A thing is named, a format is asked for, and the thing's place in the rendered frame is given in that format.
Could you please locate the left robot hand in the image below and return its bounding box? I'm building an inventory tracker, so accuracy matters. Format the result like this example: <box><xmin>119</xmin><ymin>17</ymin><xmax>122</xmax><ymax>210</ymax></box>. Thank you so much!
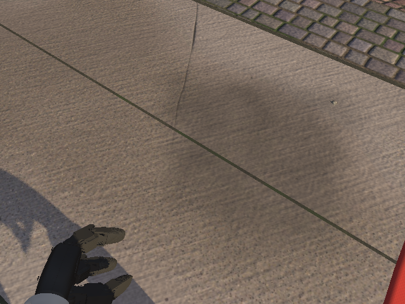
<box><xmin>35</xmin><ymin>224</ymin><xmax>133</xmax><ymax>304</ymax></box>

